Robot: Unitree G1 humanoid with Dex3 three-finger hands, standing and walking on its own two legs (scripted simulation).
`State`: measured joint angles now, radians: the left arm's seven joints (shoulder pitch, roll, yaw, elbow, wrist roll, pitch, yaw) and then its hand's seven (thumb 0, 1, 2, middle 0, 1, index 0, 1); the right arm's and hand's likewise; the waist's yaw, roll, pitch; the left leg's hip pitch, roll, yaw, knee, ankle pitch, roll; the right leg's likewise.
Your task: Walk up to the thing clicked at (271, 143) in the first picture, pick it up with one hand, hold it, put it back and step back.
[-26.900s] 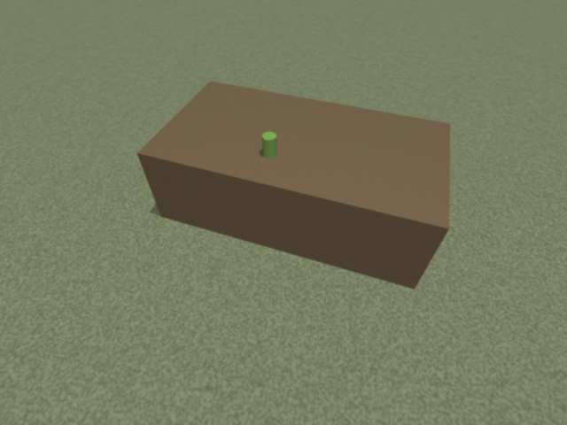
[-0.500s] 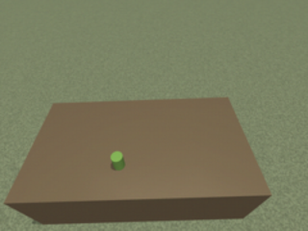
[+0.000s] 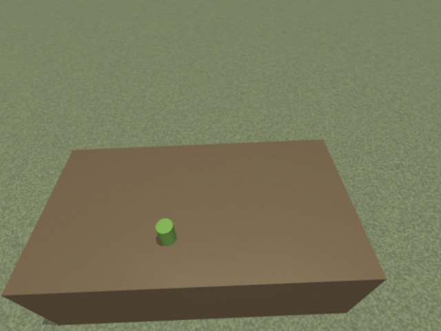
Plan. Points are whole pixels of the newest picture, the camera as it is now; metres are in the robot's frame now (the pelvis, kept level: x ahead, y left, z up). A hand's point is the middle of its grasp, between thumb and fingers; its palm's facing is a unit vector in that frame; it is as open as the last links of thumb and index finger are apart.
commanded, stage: stand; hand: left
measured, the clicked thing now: (166, 232) +0.50 +0.20 -0.35
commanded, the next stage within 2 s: step back in 0.90 s
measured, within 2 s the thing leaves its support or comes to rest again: neither
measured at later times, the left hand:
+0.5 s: hand out of the picture +0.07 +0.25 -0.15, palm faces -0.02 -0.93 -0.36, open 7.4 cm
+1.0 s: hand out of the picture +0.09 +0.26 -0.16, palm faces -0.01 -0.93 -0.36, open 7.4 cm
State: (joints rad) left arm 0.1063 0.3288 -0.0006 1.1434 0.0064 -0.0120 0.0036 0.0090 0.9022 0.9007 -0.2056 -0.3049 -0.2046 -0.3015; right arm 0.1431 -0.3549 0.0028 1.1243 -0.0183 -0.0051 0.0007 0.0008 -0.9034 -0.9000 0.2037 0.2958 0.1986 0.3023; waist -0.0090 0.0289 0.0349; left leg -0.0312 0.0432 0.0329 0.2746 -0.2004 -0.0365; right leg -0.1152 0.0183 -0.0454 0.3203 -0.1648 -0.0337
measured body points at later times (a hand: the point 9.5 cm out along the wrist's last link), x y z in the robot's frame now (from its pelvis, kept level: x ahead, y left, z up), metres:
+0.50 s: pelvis +0.00 +0.00 +0.00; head +0.00 -0.01 +0.45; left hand +0.08 +0.30 -0.13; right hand +0.05 -0.30 -0.14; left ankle -0.03 +0.14 -0.75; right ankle +0.01 -0.09 -0.75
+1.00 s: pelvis -0.01 +0.01 -0.01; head +0.02 +0.00 +0.44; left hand +0.09 +0.31 -0.13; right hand +0.06 -0.30 -0.14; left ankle -0.03 +0.14 -0.75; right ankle +0.01 -0.09 -0.75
